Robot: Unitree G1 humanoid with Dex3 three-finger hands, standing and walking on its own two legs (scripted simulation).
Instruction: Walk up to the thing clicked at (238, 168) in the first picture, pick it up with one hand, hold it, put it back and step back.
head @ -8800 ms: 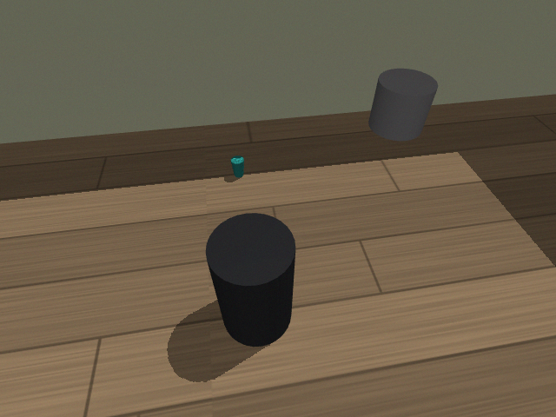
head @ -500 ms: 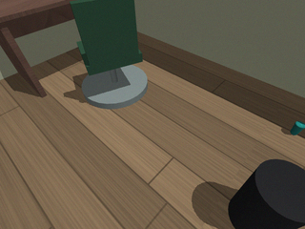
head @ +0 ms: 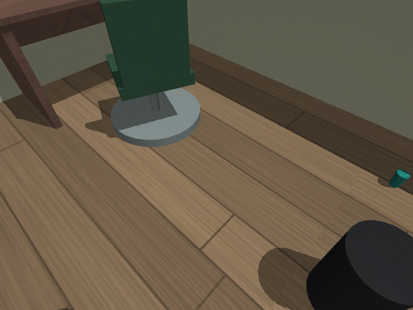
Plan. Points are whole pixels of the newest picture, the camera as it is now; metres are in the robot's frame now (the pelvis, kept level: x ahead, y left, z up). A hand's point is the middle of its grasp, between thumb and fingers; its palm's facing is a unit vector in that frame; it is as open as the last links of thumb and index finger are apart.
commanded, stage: stand
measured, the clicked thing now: (398, 179) +0.98 -1.12 -0.73
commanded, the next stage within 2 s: none
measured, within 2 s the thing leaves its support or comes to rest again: neither
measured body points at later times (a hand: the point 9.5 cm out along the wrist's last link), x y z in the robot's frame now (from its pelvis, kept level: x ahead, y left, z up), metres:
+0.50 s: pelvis +0.00 +0.00 +0.00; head +0.00 +0.00 +0.45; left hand +0.07 +0.31 -0.13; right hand +0.09 -0.30 -0.13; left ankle +0.02 +0.13 -0.75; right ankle +0.00 -0.14 -0.75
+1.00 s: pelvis +0.00 +0.00 +0.00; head +0.01 +0.00 +0.45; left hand +0.07 +0.31 -0.13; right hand +0.08 -0.30 -0.13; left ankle +0.02 +0.13 -0.75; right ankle +0.00 -0.14 -0.75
